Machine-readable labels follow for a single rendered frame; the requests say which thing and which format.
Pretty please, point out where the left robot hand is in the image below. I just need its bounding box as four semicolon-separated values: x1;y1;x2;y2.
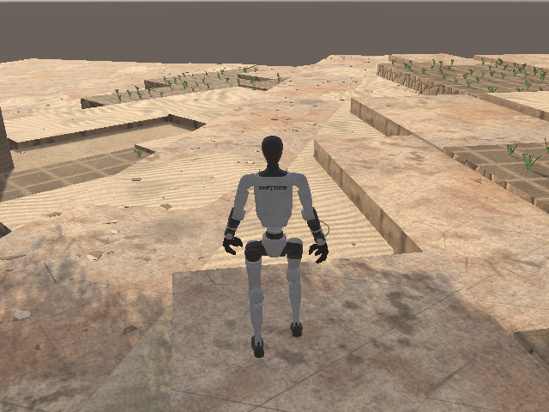
223;237;243;255

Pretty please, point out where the left robot forearm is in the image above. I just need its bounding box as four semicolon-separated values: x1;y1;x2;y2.
224;207;240;239

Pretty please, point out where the robot left upper arm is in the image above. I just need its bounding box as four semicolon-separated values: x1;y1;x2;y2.
232;173;256;221

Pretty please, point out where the humanoid robot torso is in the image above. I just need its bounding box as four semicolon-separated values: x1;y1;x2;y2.
253;169;293;258

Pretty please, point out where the right robot hand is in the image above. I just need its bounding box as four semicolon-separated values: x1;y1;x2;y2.
309;242;329;264

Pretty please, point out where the right robot forearm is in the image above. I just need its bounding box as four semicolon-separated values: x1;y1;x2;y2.
307;207;326;245

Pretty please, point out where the right robot shin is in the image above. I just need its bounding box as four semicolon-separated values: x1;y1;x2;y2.
289;268;301;326

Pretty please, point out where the robot right upper arm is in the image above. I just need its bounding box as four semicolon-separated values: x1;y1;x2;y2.
291;173;316;221

